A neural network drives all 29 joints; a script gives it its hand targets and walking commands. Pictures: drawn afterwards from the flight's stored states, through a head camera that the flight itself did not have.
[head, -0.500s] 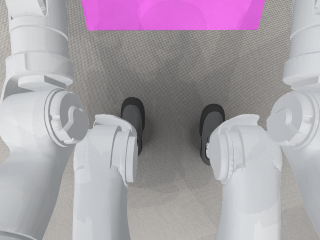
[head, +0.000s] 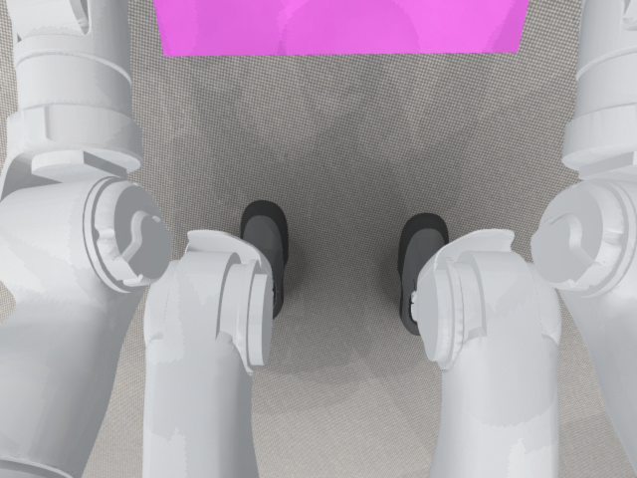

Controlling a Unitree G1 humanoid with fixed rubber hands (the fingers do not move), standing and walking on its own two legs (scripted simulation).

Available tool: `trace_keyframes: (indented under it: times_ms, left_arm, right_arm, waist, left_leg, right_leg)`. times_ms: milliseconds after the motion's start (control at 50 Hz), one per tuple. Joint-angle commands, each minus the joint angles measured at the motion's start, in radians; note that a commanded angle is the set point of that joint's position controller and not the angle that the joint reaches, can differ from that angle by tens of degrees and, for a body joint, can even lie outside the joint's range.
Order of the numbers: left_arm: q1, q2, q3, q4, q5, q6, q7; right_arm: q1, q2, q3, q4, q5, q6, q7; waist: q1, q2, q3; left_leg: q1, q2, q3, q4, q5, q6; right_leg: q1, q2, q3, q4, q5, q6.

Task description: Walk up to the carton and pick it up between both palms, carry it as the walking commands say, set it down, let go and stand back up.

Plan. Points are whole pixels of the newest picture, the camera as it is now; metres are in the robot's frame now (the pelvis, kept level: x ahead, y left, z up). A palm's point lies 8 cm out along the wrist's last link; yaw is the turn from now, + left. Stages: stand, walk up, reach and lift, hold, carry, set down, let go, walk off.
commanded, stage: set down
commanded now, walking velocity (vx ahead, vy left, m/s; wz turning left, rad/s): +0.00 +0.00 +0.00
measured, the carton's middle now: out of the picture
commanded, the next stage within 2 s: none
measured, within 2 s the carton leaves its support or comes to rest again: rests again in 0.72 s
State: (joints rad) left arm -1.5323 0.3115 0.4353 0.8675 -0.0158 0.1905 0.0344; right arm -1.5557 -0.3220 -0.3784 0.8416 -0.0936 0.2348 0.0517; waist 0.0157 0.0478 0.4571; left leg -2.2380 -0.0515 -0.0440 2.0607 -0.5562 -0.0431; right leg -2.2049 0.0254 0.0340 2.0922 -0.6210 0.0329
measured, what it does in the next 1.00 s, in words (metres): stands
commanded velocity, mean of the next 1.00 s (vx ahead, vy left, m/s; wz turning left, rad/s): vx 0.00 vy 0.00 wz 0.00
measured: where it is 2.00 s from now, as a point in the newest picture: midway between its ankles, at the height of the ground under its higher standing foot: (341, 286)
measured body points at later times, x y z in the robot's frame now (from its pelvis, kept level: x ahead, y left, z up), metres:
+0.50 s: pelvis +0.00 +0.00 +0.00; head +0.41 -0.02 +0.17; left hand +0.58 +0.19 -0.21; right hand +0.58 -0.18 -0.22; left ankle +0.11 +0.13 -0.37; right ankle +0.09 -0.13 -0.37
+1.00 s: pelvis -0.01 +0.00 -0.02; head +0.39 -0.02 +0.17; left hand +0.56 +0.20 -0.23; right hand +0.55 -0.20 -0.25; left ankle +0.11 +0.13 -0.37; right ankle +0.09 -0.13 -0.37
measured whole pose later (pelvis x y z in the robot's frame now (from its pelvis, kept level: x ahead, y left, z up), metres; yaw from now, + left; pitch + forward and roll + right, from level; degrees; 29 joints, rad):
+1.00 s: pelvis -0.01 +0.00 -0.02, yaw +0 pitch +38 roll +1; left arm -1.56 0.38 0.31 1.10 -0.13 0.09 0.10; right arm -1.55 -0.41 -0.20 1.04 0.03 0.12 -0.04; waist 0.02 0.04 0.50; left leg -2.23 -0.04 -0.04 2.11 -0.55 -0.05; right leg -2.21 0.03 0.03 2.15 -0.60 0.03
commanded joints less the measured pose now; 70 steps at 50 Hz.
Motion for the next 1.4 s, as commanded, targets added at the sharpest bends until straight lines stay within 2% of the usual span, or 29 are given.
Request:
trace_keyframes:
  times_ms: [0,20,40,120,160,260,280,300,320,480,540,560,580,680,760,820,840,860,880,900,940,960,1060,1100,1140,1200,1280,1320,1380]
  left_arm:
    - [-0.264,-0.817,-0.375,0.155,-0.009,0.063,-0.249]
    - [-0.295,-0.809,-0.386,0.139,-0.020,0.067,-0.246]
    - [-0.280,-0.803,-0.374,0.110,-0.009,0.060,-0.250]
    - [-0.251,-0.821,-0.365,0.132,-0.011,0.060,-0.256]
    - [-0.227,-0.798,-0.345,0.142,0.000,0.050,-0.257]
    - [-0.220,-0.795,-0.353,0.155,-0.017,0.051,-0.251]
    - [-0.205,-0.772,-0.334,0.151,0.003,0.050,-0.251]
    - [-0.276,-0.788,-0.378,0.122,-0.027,0.049,-0.249]
    - [-0.168,-0.782,-0.337,0.169,0.036,0.051,-0.245]
    - [-0.256,-0.691,-0.321,0.129,0.010,0.028,-0.235]
    - [-0.194,-0.668,-0.304,0.179,0.025,0.027,-0.215]
    - [-0.176,-0.653,-0.323,0.178,0.010,0.023,-0.210]
    - [-0.183,-0.576,-0.284,0.171,0.039,0.010,-0.204]
    - [-0.148,-0.393,-0.235,0.213,0.039,-0.004,-0.145]
    - [-0.124,-0.005,-0.194,0.102,0.004,-0.097,-0.023]
    - [-0.255,0.182,-0.207,0.076,-0.071,-0.134,0.055]
    - [-0.241,0.223,-0.200,0.093,-0.052,-0.136,0.077]
    - [-0.315,0.180,-0.240,0.082,-0.118,-0.138,0.082]
    - [-0.296,0.229,-0.223,0.100,-0.111,-0.147,0.091]
    - [-0.315,0.192,-0.249,0.107,-0.155,-0.139,0.092]
    - [-0.353,0.231,-0.243,0.154,-0.161,-0.136,0.088]
    - [-0.311,0.243,-0.255,0.189,-0.165,-0.134,0.082]
    - [-0.406,0.320,-0.222,0.199,-0.145,-0.146,0.088]
    - [-0.390,0.312,-0.253,0.186,-0.140,-0.144,0.078]
    - [-0.452,0.357,-0.216,0.117,-0.135,-0.155,0.086]
    - [-0.375,0.272,-0.283,0.194,-0.193,-0.134,0.078]
    - [-0.376,0.351,-0.224,0.065,-0.157,-0.141,0.076]
    - [-0.348,0.314,-0.290,-0.004,-0.208,-0.130,0.079]
    - [-0.410,0.382,-0.256,-0.137,-0.210,-0.074,0.108]
  right_arm:
    - [-0.196,0.730,0.339,0.137,0.058,0.025,0.242]
    - [-0.221,0.689,0.323,0.128,0.062,0.023,0.245]
    - [-0.162,0.770,0.337,0.178,0.070,0.034,0.246]
    - [-0.142,0.727,0.314,0.183,0.038,0.032,0.239]
    - [-0.168,0.743,0.342,0.184,0.057,0.032,0.237]
    - [-0.192,0.705,0.334,0.164,0.052,0.025,0.239]
    - [-0.146,0.722,0.331,0.220,0.050,0.035,0.240]
    - [-0.163,0.676,0.303,0.192,0.044,0.023,0.237]
    - [-0.141,0.706,0.312,0.180,0.050,0.017,0.235]
    - [-0.112,0.655,0.276,0.225,0.019,0.014,0.220]
    - [-0.195,0.605,0.308,0.167,0.047,-0.010,0.198]
    - [-0.194,0.567,0.293,0.148,0.045,-0.015,0.196]
    - [-0.163,0.570,0.303,0.176,0.055,-0.017,0.183]
    - [-0.124,0.317,0.208,0.198,0.028,-0.049,0.130]
    - [-0.106,-0.117,0.163,0.140,0.043,-0.121,-0.007]
    - [-0.298,-0.276,0.220,0.048,0.131,-0.176,-0.090]
    - [-0.309,-0.322,0.191,0.048,0.150,-0.184,-0.112]
    - [-0.334,-0.293,0.216,0.058,0.174,-0.183,-0.112]
    - [-0.366,-0.334,0.213,0.007,0.200,-0.185,-0.129]
    - [-0.382,-0.301,0.238,0.048,0.214,-0.184,-0.125]
    - [-0.423,-0.280,0.268,0.066,0.247,-0.163,-0.125]
    - [-0.360,-0.292,0.262,0.120,0.249,-0.156,-0.116]
    - [-0.433,-0.311,0.283,0.194,0.267,-0.151,-0.104]
    - [-0.345,-0.326,0.272,0.320,0.249,-0.133,-0.094]
    - [-0.427,-0.360,0.264,0.227,0.252,-0.156,-0.098]
    - [-0.417,-0.350,0.291,0.215,0.271,-0.158,-0.092]
    - [-0.433,-0.333,0.321,0.118,0.300,-0.149,-0.093]
    - [-0.409,-0.383,0.304,0.064,0.296,-0.142,-0.108]
    - [-0.518,-0.450,0.285,-0.096,0.336,-0.103,-0.131]
  waist:
    - [-0.065,-0.048,-0.929]
    - [-0.115,-0.041,-0.931]
    - [-0.054,-0.063,-0.914]
    - [-0.084,-0.053,-0.897]
    - [-0.038,-0.065,-0.893]
    - [-0.092,-0.101,-0.924]
    - [-0.046,-0.098,-0.881]
    - [-0.094,-0.034,-0.911]
    - [-0.024,-0.029,-0.877]
    - [-0.078,-0.091,-0.886]
    - [-0.032,-0.090,-0.931]
    - [-0.065,-0.075,-0.936]
    - [-0.011,-0.090,-0.909]
    - [-0.059,-0.069,-0.956]
    - [-0.078,-0.076,-1.143]
    - [-0.038,-0.134,-1.367]
    - [-0.017,-0.071,-1.399]
    - [-0.049,-0.078,-1.409]
    - [0.013,-0.024,-1.441]
    - [-0.024,-0.059,-1.395]
    - [0.026,-0.062,-1.355]
    - [-0.025,-0.062,-1.317]
    - [0.028,-0.100,-1.217]
    - [-0.013,-0.062,-1.176]
    - [0.020,-0.070,-1.247]
    - [-0.031,-0.068,-1.321]
    - [0.041,-0.107,-1.460]
    - [-0.028,-0.085,-1.704]
    - [0.034,-0.083,-1.890]
  left_leg:
    - [0.507,-0.018,0.056,0.013,0.325,0.033]
    - [0.524,-0.021,0.045,0.004,0.332,0.033]
    - [0.499,-0.025,0.060,-0.002,0.312,0.038]
    - [0.505,-0.029,0.069,0.022,0.342,0.026]
    - [0.445,-0.031,0.097,0.007,0.282,0.025]
    - [0.455,-0.030,0.057,0.002,0.318,0.040]
    - [0.477,-0.029,0.074,-0.005,0.297,0.036]
    - [0.513,-0.023,0.073,0.006,0.311,0.021]
    - [0.484,-0.033,0.086,0.010,0.326,0.022]
    - [0.499,-0.021,0.066,0.023,0.347,0.021]
    - [0.510,-0.009,0.072,0.021,0.362,0.018]
    - [0.513,-0.010,0.057,0.028,0.363,0.029]
    - [0.494,-0.011,0.075,0.022,0.369,0.023]
    - [0.552,-0.011,0.073,0.009,0.351,0.011]
    - [0.649,-0.006,0.065,0.049,0.478,-0.011]
    - [0.697,-0.003,0.073,0.091,0.587,-0.005]
    - [0.738,0.004,0.067,0.086,0.594,-0.011]
    - [0.773,-0.002,0.070,0.088,0.608,-0.003]
    - [0.819,0.004,0.081,0.101,0.633,-0.011]
    - [0.742,0.011,0.074,0.078,0.567,-0.005]
    - [0.729,0.017,0.078,0.067,0.515,0.008]
    - [0.617,0.022,0.092,0.053,0.447,0.014]
    - [0.552,0.039,0.092,0.032,0.362,0.017]
    - [0.612,0.040,0.081,0.043,0.327,0.012]
    - [0.650,0.045,0.086,0.056,0.366,0.004]
    - [0.717,0.042,0.072,0.037,0.405,0.022]
    - [0.703,0.026,0.109,0.037,0.483,0.022]
    - [0.852,0.021,0.109,0.022,0.520,0.026]
    - [0.991,0.012,0.128,-0.005,0.510,0.021]
  right_leg:
    - [0.308,0.032,-0.033,-0.091,0.317,-0.049]
    - [0.272,0.034,-0.064,-0.084,0.324,-0.045]
    - [0.314,0.031,-0.048,-0.080,0.311,-0.047]
    - [0.301,0.037,-0.046,-0.097,0.320,-0.044]
    - [0.367,0.032,-0.033,-0.088,0.311,-0.041]
    - [0.390,0.032,-0.063,-0.067,0.346,-0.036]
    - [0.355,0.032,-0.065,-0.063,0.305,-0.032]
    - [0.324,0.040,-0.064,-0.077,0.309,-0.044]
    - [0.313,0.037,-0.036,-0.100,0.317,-0.041]
    - [0.285,0.033,-0.057,-0.076,0.320,-0.032]
    - [0.382,0.025,-0.044,-0.061,0.368,-0.032]
    - [0.364,0.029,-0.056,-0.047,0.367,-0.025]
    - [0.366,0.033,-0.045,-0.060,0.356,-0.017]
    - [0.388,0.029,-0.075,-0.051,0.356,-0.010]
    - [0.436,0.011,-0.080,-0.024,0.446,-0.002]
    - [0.590,-0.005,-0.073,0.017,0.605,0.010]
    - [0.604,0.001,-0.058,0.023,0.622,0.011]
    - [0.557,0.004,-0.070,0.005,0.578,0.008]
    - [0.500,-0.002,-0.058,0.002,0.567,0.004]
    - [0.517,-0.006,-0.058,-0.012,0.518,0.001]
    - [0.478,-0.010,-0.041,-0.025,0.453,0.007]
    - [0.547,-0.010,-0.051,-0.018,0.473,0.003]
    - [0.519,-0.016,-0.022,-0.024,0.393,0.000]
    - [0.428,-0.022,-0.028,-0.020,0.334,-0.007]
    - [0.435,-0.018,-0.034,-0.005,0.351,-0.005]
    - [0.526,-0.024,-0.063,-0.012,0.391,-0.008]
    - [0.653,-0.014,-0.026,-0.033,0.516,-0.005]
    - [0.760,-0.004,-0.068,-0.026,0.551,-0.008]
    - [0.853,0.004,-0.057,-0.075,0.506,-0.020]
